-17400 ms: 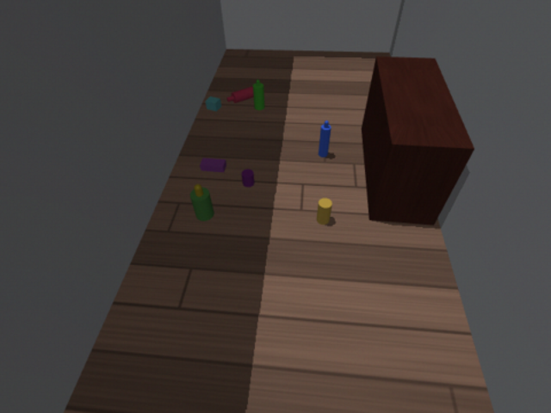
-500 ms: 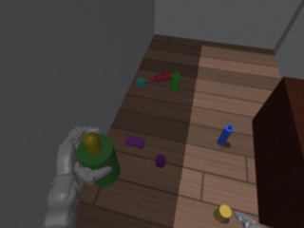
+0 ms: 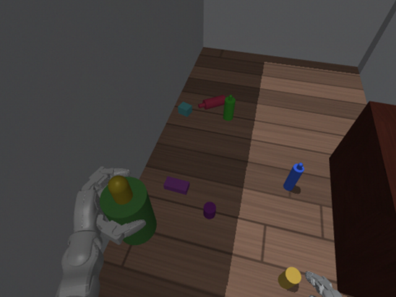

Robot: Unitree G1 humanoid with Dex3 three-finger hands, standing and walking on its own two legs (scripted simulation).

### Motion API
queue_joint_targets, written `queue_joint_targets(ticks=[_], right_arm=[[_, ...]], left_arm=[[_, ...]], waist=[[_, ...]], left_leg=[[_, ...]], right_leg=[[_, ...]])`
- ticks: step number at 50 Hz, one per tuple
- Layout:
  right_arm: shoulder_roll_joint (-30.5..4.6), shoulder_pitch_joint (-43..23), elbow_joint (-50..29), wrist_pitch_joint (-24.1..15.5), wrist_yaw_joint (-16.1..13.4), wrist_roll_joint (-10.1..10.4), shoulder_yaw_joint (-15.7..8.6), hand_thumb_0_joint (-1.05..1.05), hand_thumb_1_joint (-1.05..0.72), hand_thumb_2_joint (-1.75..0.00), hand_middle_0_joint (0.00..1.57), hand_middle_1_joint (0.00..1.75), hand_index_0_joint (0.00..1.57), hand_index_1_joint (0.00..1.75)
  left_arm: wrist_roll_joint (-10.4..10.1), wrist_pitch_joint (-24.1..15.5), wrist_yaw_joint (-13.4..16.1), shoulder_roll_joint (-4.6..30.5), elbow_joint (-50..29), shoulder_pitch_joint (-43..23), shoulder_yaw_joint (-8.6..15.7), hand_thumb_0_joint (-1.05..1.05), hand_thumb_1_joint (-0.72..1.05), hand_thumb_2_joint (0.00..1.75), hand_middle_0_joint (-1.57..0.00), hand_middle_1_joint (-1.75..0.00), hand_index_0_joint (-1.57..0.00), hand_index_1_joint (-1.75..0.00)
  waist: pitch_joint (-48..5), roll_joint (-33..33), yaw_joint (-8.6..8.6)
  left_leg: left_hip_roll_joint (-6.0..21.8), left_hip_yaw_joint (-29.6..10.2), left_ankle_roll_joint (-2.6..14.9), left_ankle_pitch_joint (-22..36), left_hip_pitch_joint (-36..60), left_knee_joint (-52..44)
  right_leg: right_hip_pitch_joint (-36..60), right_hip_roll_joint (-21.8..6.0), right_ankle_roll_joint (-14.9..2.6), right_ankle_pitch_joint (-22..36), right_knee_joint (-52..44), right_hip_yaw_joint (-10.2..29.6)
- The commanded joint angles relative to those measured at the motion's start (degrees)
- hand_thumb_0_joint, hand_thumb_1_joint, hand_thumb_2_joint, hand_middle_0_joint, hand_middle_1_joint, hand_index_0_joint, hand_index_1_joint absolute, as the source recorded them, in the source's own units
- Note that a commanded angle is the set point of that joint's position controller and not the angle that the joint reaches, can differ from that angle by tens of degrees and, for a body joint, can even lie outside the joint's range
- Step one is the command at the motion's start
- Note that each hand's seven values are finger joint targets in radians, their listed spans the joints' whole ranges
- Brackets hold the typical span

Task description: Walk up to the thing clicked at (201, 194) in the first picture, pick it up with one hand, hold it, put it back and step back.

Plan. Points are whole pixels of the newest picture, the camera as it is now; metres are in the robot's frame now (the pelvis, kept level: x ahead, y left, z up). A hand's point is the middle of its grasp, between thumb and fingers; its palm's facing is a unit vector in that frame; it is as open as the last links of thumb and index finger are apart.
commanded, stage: hold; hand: left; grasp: from the side
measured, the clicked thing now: (128, 206) +0.31 +0.16 +0.01
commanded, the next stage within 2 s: crouch in 1.50 s
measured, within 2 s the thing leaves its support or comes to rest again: neither
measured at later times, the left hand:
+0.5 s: hand (120, 200) +0.32 +0.17 +0.03, palm faces +0.11 -0.99 -0.05, open 11.9 cm
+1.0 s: hand (123, 200) +0.32 +0.17 +0.03, palm faces +0.09 -0.99 -0.05, open 11.9 cm
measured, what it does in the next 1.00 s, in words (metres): stands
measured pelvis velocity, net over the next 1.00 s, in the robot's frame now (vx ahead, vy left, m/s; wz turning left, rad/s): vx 0.00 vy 0.00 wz -0.01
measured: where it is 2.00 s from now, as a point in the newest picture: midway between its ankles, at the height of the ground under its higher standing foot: outside the picture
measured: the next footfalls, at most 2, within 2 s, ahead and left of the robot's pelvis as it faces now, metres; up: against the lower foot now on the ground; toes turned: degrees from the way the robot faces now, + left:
none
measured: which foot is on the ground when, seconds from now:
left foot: down 0.00-1.00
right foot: down 0.00-1.00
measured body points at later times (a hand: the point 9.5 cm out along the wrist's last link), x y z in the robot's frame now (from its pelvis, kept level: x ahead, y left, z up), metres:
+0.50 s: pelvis +0.00 +0.00 +0.00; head +0.04 +0.01 +0.45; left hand +0.31 +0.23 +0.04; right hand +0.12 -0.25 -0.11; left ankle +0.01 +0.13 -0.70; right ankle +0.01 -0.13 -0.70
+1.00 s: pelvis +0.00 +0.00 +0.00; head +0.04 +0.01 +0.45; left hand +0.31 +0.22 +0.03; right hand +0.11 -0.25 -0.11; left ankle +0.01 +0.13 -0.70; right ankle +0.01 -0.13 -0.70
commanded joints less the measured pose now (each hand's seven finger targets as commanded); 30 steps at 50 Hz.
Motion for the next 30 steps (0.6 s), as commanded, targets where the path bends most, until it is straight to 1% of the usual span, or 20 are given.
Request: queue_joint_targets(ticks=[1, 2, 3, 4, 6, 8, 10, 12, 13, 15, 17, 19, 20, 21, 23, 24, 25, 27, 29, 30], right_arm=[[-7.63, -1.06, -6.73, -2.79, -0.43, -0.20, -2.82, 0.00, -0.93, -0.91, 0.20, 0.30, 0.20, 0.30], [-7.60, -0.79, -6.55, -2.81, -0.46, 0.01, -2.72, 0.00, -0.92, -0.91, 0.20, 0.30, 0.20, 0.30], [-7.96, -1.34, -6.77, -3.14, -0.35, 0.01, -2.86, 0.00, -0.92, -0.91, 0.20, 0.30, 0.20, 0.30], [-8.07, -1.60, -6.81, -3.32, -0.33, 0.10, -2.97, 0.00, -0.92, -0.91, 0.20, 0.30, 0.20, 0.30], [-7.87, -0.87, -6.55, -3.27, -0.29, 0.05, -2.91, 0.00, -0.92, -0.91, 0.20, 0.30, 0.20, 0.30], [-7.92, -1.20, -6.47, -3.60, -0.28, 0.09, -2.93, 0.00, -0.93, -0.91, 0.20, 0.30, 0.20, 0.30], [-7.93, -0.56, -6.43, -3.54, -0.34, 0.02, -2.94, 0.00, -0.92, -0.91, 0.20, 0.30, 0.20, 0.30], [-7.90, -0.44, -6.12, -3.53, -0.48, 0.07, -3.00, 0.00, -0.93, -0.91, 0.20, 0.30, 0.20, 0.30], [-7.81, -0.64, -6.22, -3.49, -0.52, -0.03, -2.89, 0.00, -0.93, -0.91, 0.20, 0.30, 0.20, 0.30], [-7.81, -0.75, -6.19, -3.57, -0.42, 0.05, -2.91, 0.00, -0.93, -0.91, 0.20, 0.30, 0.20, 0.30], [-8.08, -0.49, -6.26, -3.56, -0.38, -0.03, -3.09, 0.00, -0.93, -0.91, 0.20, 0.30, 0.20, 0.30], [-8.19, -0.16, -5.98, -3.45, -0.52, 0.08, -3.14, 0.00, -0.93, -0.91, 0.20, 0.30, 0.20, 0.30], [-7.84, -0.62, -5.98, -3.52, -0.49, -0.03, -2.89, 0.00, -0.93, -0.91, 0.20, 0.30, 0.20, 0.30], [-7.61, -0.33, -5.79, -3.53, -0.46, -0.06, -2.88, 0.00, -0.93, -0.91, 0.20, 0.30, 0.20, 0.30], [-7.51, -0.81, -5.91, -3.53, -0.60, 0.00, -2.81, 0.00, -0.93, -0.91, 0.20, 0.30, 0.20, 0.30], [-7.65, -0.49, -5.95, -3.62, -0.60, -0.09, -2.99, 0.00, -0.93, -0.91, 0.20, 0.30, 0.20, 0.30], [-7.82, -0.73, -5.93, -3.74, -0.56, -0.10, -3.08, 0.00, -0.93, -0.91, 0.20, 0.30, 0.20, 0.30], [-8.06, -0.41, -5.86, -3.72, -0.58, -0.20, -3.21, 0.00, -0.92, -0.91, 0.20, 0.30, 0.20, 0.30], [-8.25, 0.07, -5.65, -4.10, -0.29, -0.19, -3.25, 0.00, -0.93, -0.91, 0.20, 0.30, 0.20, 0.30], [-8.27, 0.07, -5.77, -4.09, -0.22, -0.08, -3.31, 0.00, -0.92, -0.91, 0.20, 0.30, 0.20, 0.30]], left_arm=[[-3.10, -8.84, -0.56, 8.46, -22.43, -25.04, 3.89, 0.00, 0.01, 1.16, -1.17, -1.35, -1.19, -1.35], [-3.42, -8.31, -0.58, 6.92, -20.09, -22.11, 3.40, 0.00, 0.04, 1.17, -1.17, -1.35, -1.19, -1.35], [-3.76, -8.30, -0.85, 6.52, -19.70, -23.25, 2.96, 0.00, 0.04, 1.17, -1.18, -1.35, -1.19, -1.35], [-3.92, -8.62, -0.65, 8.17, -22.23, -25.84, 4.28, 0.00, 0.03, 1.17, -1.19, -1.36, -1.20, -1.36], [-3.47, -8.52, -0.42, 8.76, -21.84, -24.44, 4.39, 0.00, 0.02, 1.15, -1.17, -1.33, -1.18, -1.33], [-3.70, -8.49, -0.46, 7.91, -19.72, -22.75, 4.48, 0.00, 0.01, 1.17, -1.19, -1.36, -1.20, -1.36], [-3.58, -8.66, -0.37, 8.43, -21.26, -23.80, 4.55, 0.00, 0.02, 1.16, -1.17, -1.34, -1.18, -1.35], [-3.22, -8.91, -0.21, 9.65, -24.15, -26.36, 4.49, 0.00, 0.01, 1.17, -1.19, -1.36, -1.20, -1.36], [-3.00, -8.53, -0.14, 8.19, -21.43, -23.67, 3.59, 0.00, -0.01, 1.17, -1.19, -1.36, -1.21, -1.37], [-3.48, -8.39, 0.13, 8.69, -21.53, -23.90, 5.35, 0.00, 0.01, 1.18, -1.18, -1.36, -1.20, -1.36], [-3.29, -8.53, 0.27, 8.63, -22.60, -24.66, 4.83, 0.00, -0.01, 1.19, -1.19, -1.37, -1.20, -1.37], [-3.09, -8.44, 0.55, 10.57, -22.84, -25.70, 6.33, 0.00, -0.01, 1.19, -1.19, -1.38, -1.21, -1.38], [-3.24, -8.33, 0.23, 8.15, -20.04, -23.40, 4.79, 0.00, 0.00, 1.20, -1.20, -1.39, -1.21, -1.39], [-3.40, -8.46, 0.42, 9.17, -21.49, -24.80, 5.99, 0.00, 0.01, 1.19, -1.19, -1.37, -1.20, -1.37], [-3.47, -8.22, 0.06, 7.41, -18.76, -23.83, 4.47, 0.00, 0.00, 1.18, -1.19, -1.37, -1.20, -1.37], [-3.36, -8.51, 0.09, 8.60, -21.96, -25.65, 4.85, 0.00, -0.01, 1.19, -1.18, -1.37, -1.20, -1.37], [-3.05, -8.27, -0.10, 7.91, -19.35, -23.87, 4.36, 0.00, 0.00, 1.17, -1.18, -1.36, -1.20, -1.36], [-2.89, -8.51, -0.49, 8.25, -21.57, -25.18, 3.61, 0.00, 0.01, 1.17, -1.17, -1.35, -1.19, -1.35], [-3.22, -8.12, -0.88, 6.45, -19.86, -24.44, 2.16, 0.00, 0.02, 1.18, -1.18, -1.36, -1.20, -1.36], [-3.39, -8.50, -0.78, 8.30, -23.01, -26.56, 3.43, 0.00, 0.04, 1.17, -1.17, -1.35, -1.18, -1.35]], waist=[[-18.96, 5.28, -0.24], [-18.81, 2.62, -0.34], [-17.57, 3.18, -0.38], [-18.46, 4.76, -0.24], [-20.26, 4.09, -0.01], [-18.80, 2.52, -0.05], [-21.61, 3.19, 0.14], [-20.96, 4.89, -0.06], [-19.43, 3.19, -0.19], [-20.19, 4.05, 0.44], [-21.32, 5.10, 0.35], [-20.23, 5.06, 0.30], [-18.25, 3.58, -0.03], [-19.48, 4.04, 0.51], [-17.50, 1.58, -0.29], [-19.39, 3.24, 0.15], [-18.66, 3.27, -0.24], [-19.77, 4.79, -0.34], [-19.93, 4.06, -0.63], [-20.73, 5.40, -0.19]], left_leg=[[-2.55, 1.26, 0.96, 12.81, 8.18, -7.37], [-2.29, 0.81, 1.00, 12.99, 8.36, -7.92], [-2.42, 1.04, 1.02, 12.24, 7.62, -7.85], [-2.50, 1.07, 0.99, 11.56, 8.15, -8.12], [-2.37, 0.91, 0.92, 12.93, 8.56, -7.86], [-2.55, 1.16, 1.18, 12.17, 7.76, -7.72], [-2.49, 1.20, 1.08, 15.83, 8.74, -7.01], [-2.59, 1.34, 1.04, 16.43, 9.42, -7.05], [-2.59, 1.27, 1.15, 16.09, 8.84, -7.14], [-2.47, 1.19, 0.97, 16.28, 8.65, -7.41], [-2.12, 0.72, 0.53, 17.81, 10.12, -7.70], [-2.24, 0.90, 0.72, 16.94, 9.88, -7.88], [-2.21, 0.80, 0.78, 16.33, 8.99, -7.98], [-2.27, 0.93, 0.83, 16.14, 8.49, -7.83], [-2.43, 1.18, 1.29, 13.85, 7.65, -7.86], [-2.62, 1.46, 1.28, 13.86, 8.01, -7.82], [-2.56, 1.52, 1.21, 14.12, 8.36, -7.78], [-2.47, 1.35, 0.95, 15.52, 9.73, -7.71], [-2.14, 0.85, 0.74, 17.29, 9.91, -7.50], [-2.14, 0.73, 0.62, 17.08, 10.22, -7.66]], right_leg=[[6.86, 1.83, -1.09, 14.34, -5.97, 0.45], [7.39, 2.03, -1.05, 14.30, -6.01, -0.04], [6.92, 1.94, -1.03, 13.79, -6.28, 0.20], [7.02, 1.88, -1.10, 13.26, -6.39, 0.30], [7.64, 1.99, -1.14, 14.25, -6.09, 0.09], [7.84, 1.72, -0.83, 13.86, -6.61, 0.36], [9.39, 1.75, -0.95, 17.35, -5.95, 0.49], [8.70, 1.65, -0.95, 18.04, -5.98, 0.59], [8.59, 1.74, -0.80, 17.68, -6.20, 0.47], [8.99, 1.76, -1.05, 17.56, -6.06, 0.46], [8.79, 2.11, -1.43, 17.66, -5.54, -0.08], [8.53, 2.01, -1.34, 17.20, -5.92, 0.16], [8.10, 2.05, -1.19, 16.67, -5.99, 0.05], [8.80, 1.96, -1.19, 16.88, -6.01, 0.17], [8.16, 1.74, -0.75, 15.50, -6.91, 0.36], [8.92, 1.49, -0.79, 15.83, -6.90, 0.68], [8.23, 1.56, -0.87, 16.07, -6.73, 0.73], [7.91, 1.72, -1.05, 17.01, -6.44, 0.52], [7.60, 2.04, -1.31, 17.89, -5.77, -0.01], [7.87, 2.07, -1.42, 17.50, -5.66, -0.06]])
